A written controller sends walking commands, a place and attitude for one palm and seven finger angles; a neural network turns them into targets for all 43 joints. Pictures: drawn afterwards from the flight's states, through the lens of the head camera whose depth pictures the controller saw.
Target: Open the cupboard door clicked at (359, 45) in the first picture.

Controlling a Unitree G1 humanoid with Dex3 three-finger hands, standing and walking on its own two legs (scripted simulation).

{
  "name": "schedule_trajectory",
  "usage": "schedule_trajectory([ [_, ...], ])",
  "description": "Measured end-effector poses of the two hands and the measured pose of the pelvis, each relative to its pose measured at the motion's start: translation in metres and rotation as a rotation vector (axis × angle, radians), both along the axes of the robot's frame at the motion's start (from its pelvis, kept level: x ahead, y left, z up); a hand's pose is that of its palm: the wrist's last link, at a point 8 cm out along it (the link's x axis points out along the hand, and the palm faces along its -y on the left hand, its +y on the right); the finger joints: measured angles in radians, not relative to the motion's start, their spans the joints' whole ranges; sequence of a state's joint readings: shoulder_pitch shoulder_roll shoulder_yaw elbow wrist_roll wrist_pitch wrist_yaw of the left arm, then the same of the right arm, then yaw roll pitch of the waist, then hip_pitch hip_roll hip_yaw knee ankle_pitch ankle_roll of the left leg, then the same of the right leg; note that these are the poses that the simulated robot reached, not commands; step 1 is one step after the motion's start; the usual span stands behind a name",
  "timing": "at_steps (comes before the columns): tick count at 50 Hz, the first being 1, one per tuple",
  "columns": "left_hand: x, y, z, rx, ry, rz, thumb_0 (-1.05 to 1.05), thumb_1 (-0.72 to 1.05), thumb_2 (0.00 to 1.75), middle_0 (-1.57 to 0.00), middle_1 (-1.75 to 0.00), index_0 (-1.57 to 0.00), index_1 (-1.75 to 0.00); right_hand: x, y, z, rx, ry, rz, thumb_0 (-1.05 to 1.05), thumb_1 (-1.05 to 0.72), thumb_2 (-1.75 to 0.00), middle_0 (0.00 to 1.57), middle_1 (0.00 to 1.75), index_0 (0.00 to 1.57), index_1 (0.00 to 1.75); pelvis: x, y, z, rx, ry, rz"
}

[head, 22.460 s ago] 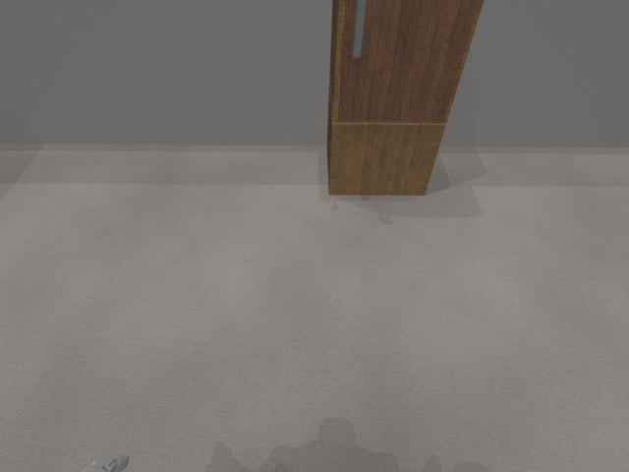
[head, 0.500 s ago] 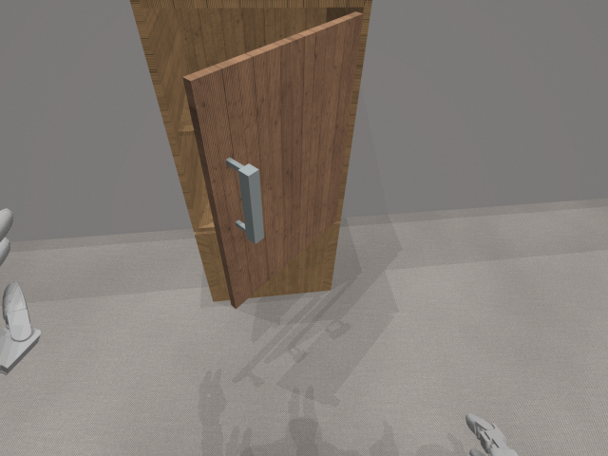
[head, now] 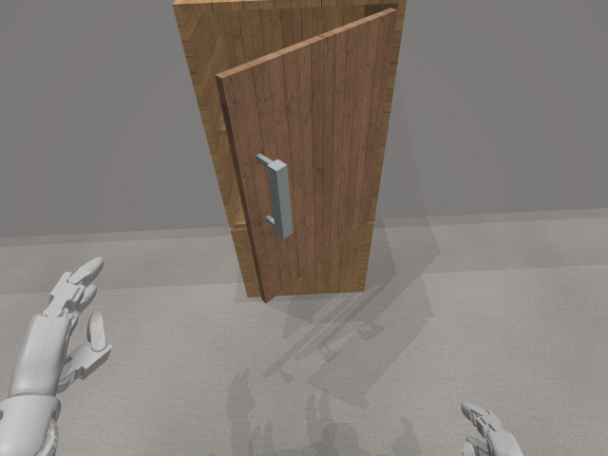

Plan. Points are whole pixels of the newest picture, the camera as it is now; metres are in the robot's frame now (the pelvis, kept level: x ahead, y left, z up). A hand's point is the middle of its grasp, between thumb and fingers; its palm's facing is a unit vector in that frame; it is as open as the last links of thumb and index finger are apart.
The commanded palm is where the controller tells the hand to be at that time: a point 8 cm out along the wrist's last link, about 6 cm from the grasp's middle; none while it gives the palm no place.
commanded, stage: let the arm hang, fingers relaxed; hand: left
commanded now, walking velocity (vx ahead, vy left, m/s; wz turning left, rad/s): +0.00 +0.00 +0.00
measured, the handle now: (273, 196) +0.56 +0.11 +0.02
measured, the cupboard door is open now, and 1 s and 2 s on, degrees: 42 42 42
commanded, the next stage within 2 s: look to check the result in 1.02 s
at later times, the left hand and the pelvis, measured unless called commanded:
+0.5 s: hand out of the picture -0.08 +0.18 -0.16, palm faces +0.05 -0.98 -0.19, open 7.3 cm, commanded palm none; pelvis +0.01 +0.00 +0.01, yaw +1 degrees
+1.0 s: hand out of the picture +0.02 +0.14 -0.17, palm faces +0.05 -0.99 -0.15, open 7.3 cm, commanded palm none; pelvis +0.03 -0.01 +0.01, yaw +1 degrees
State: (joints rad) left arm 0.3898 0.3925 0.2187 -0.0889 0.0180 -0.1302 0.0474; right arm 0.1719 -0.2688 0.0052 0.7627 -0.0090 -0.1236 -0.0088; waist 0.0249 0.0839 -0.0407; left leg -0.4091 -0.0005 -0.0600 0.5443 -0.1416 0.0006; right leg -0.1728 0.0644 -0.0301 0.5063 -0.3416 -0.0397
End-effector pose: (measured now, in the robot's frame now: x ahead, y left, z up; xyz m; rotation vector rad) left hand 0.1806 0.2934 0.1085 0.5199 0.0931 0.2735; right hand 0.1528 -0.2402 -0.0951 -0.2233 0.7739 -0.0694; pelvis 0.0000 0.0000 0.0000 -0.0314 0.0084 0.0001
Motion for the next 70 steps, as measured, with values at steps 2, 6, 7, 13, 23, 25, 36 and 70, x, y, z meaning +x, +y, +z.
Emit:
schedule_trajectory([
  [2, -0.001, 0.003, -0.064, -0.088, 0.248, 0.051, 0.00, 0.90, 0.90, -0.20, -0.31, -0.21, -0.30, -0.004, -0.009, -0.013, -0.015, 0.071, -0.006, 0.01, -0.90, -0.90, 0.20, 0.30, 0.21, 0.30, -0.001, 0.002, -0.004, 0.004, -0.005, 0.007],
  [6, -0.042, -0.018, -0.177, -0.260, 0.694, 0.116, 0.00, 0.91, 0.90, -0.20, -0.30, -0.20, -0.30, -0.028, -0.026, -0.022, -0.057, 0.189, -0.060, 0.01, -0.91, -0.90, 0.20, 0.30, 0.20, 0.30, 0.000, 0.001, -0.008, 0.016, -0.024, 0.010],
  [7, -0.057, -0.027, -0.198, -0.299, 0.788, 0.123, 0.00, 0.91, 0.90, -0.20, -0.30, -0.20, -0.30, -0.037, -0.029, -0.021, -0.071, 0.222, -0.075, 0.01, -0.91, -0.90, 0.20, 0.30, 0.20, 0.30, 0.001, 0.001, -0.008, 0.018, -0.030, 0.010],
  [13, -0.153, -0.075, -0.261, -0.481, 1.189, 0.188, 0.01, 0.94, 0.89, -0.21, -0.30, -0.21, -0.30, -0.101, -0.034, -0.019, -0.130, 0.465, -0.136, 0.01, -0.91, -0.90, 0.20, 0.30, 0.20, 0.30, 0.006, -0.002, -0.001, 0.016, -0.037, 0.013],
  [23, -0.254, -0.073, -0.246, -0.509, 1.437, 0.371, 0.01, 0.93, 0.90, -0.21, -0.30, -0.21, -0.30, -0.157, 0.003, -0.036, -0.038, 0.687, -0.157, 0.01, -0.91, -0.90, 0.20, 0.30, 0.20, 0.30, 0.011, 0.000, 0.007, 0.015, -0.033, 0.019],
  [25, -0.259, -0.069, -0.241, -0.492, 1.444, 0.390, 0.01, 0.92, 0.90, -0.20, -0.30, -0.20, -0.30, -0.158, 0.013, -0.041, -0.005, 0.687, -0.156, 0.01, -0.91, -0.90, 0.20, 0.30, 0.20, 0.30, 0.012, 0.000, 0.007, 0.018, -0.035, 0.017],
  [36, -0.219, -0.071, -0.239, -0.454, 1.322, 0.363, 0.00, 0.91, 0.90, -0.20, -0.30, -0.20, -0.30, -0.151, 0.032, -0.055, 0.081, 0.655, -0.157, 0.02, -0.93, -0.90, 0.20, 0.30, 0.20, 0.30, 0.016, -0.002, 0.006, 0.033, -0.046, 0.008],
  [70, -0.190, -0.101, -0.246, -0.499, 1.305, 0.349, 0.00, 0.91, 0.90, -0.20, -0.30, -0.20, -0.30, -0.123, 0.008, -0.050, 0.042, 0.636, -0.167, 0.00, -0.92, -0.90, 0.20, 0.30, 0.20, 0.30, 0.038, -0.019, 0.006, 0.041, -0.042, 0.010],
])
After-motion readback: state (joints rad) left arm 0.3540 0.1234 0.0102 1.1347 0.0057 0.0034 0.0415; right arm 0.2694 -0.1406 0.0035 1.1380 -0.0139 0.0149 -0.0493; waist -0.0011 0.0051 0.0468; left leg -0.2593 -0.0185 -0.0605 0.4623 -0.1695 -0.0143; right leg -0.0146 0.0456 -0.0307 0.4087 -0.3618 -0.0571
